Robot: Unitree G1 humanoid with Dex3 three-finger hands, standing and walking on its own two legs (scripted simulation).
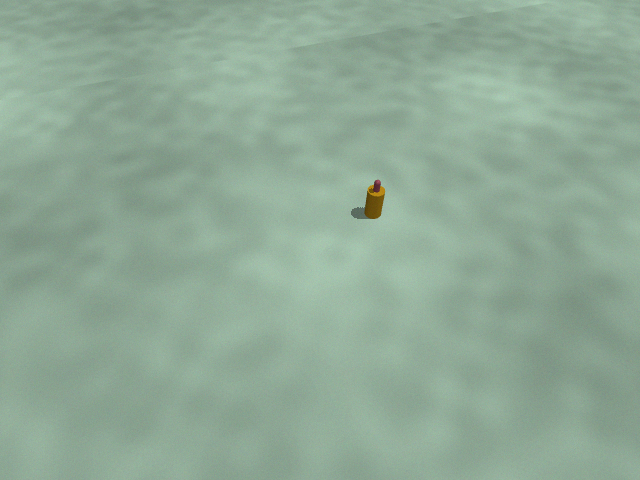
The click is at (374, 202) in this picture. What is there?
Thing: necked bottle
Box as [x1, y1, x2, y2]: [364, 180, 384, 218]
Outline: 379,180 375,180 374,184 369,186 367,190 364,212 366,216 370,218 378,217 381,211 384,189 379,185
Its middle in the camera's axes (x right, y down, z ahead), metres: +0.24 -0.21 +1.70
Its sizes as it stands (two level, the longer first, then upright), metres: 0.075 0.075 0.192
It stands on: the floor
